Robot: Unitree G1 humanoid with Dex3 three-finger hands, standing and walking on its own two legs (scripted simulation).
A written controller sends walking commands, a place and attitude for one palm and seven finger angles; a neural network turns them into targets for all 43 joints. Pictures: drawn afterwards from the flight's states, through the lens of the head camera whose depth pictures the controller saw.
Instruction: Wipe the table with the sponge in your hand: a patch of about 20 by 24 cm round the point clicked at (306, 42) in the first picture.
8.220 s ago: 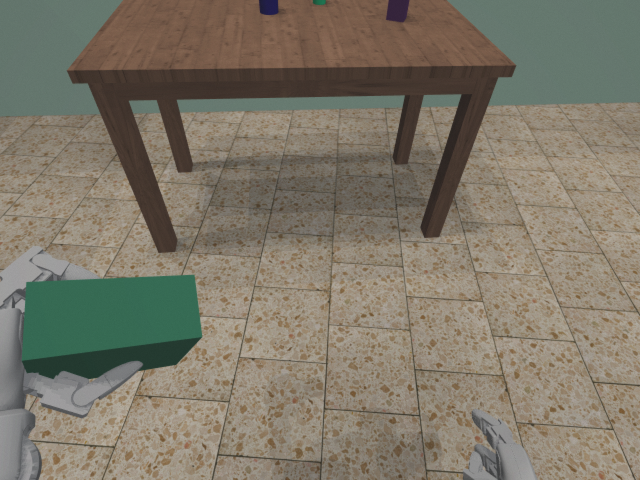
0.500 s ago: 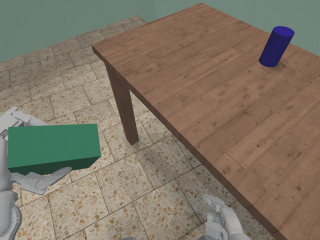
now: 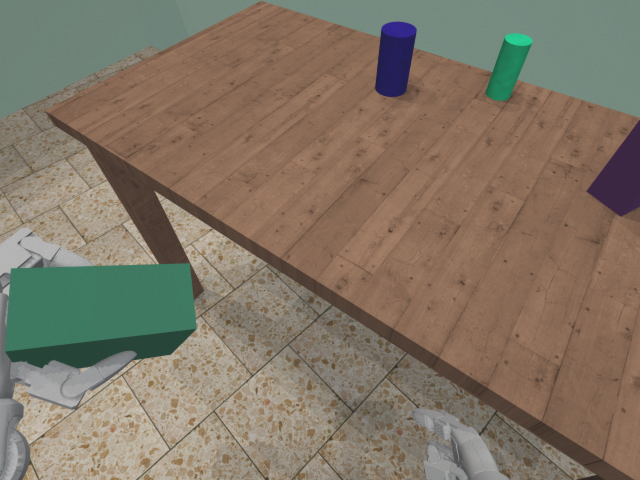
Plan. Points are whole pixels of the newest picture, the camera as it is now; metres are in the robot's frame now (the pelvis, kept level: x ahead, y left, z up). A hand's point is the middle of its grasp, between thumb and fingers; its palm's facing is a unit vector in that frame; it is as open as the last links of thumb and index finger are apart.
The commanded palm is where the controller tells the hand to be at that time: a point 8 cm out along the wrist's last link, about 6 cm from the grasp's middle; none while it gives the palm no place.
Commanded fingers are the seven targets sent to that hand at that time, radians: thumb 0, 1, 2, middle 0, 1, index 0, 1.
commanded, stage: turn to face it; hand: left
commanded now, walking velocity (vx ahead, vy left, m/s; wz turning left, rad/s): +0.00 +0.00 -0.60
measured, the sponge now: (133, 317) +0.22 +0.22 +0.14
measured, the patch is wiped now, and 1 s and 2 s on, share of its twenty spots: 0.00 0.00 0.00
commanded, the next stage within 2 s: come to a stop and stand still in 1.36 s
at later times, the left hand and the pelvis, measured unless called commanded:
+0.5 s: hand (263, 343) +0.20 +0.08 +0.17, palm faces +0.00 -0.82 -0.57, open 10.5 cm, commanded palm +0.16 +0.16 +0.18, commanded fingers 0.00 0.10 1.30 -1.20 -1.60 -1.20 -1.60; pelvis -0.09 -0.05 -0.01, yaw -20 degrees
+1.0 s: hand (309, 417) +0.15 +0.03 +0.18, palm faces -0.16 -0.89 -0.42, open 10.4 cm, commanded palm +0.13 +0.10 +0.18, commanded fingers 0.00 0.10 1.30 -1.20 -1.60 -1.20 -1.60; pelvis -0.16 -0.04 +0.00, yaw -35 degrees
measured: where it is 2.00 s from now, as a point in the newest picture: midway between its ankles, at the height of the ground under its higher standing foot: outside the picture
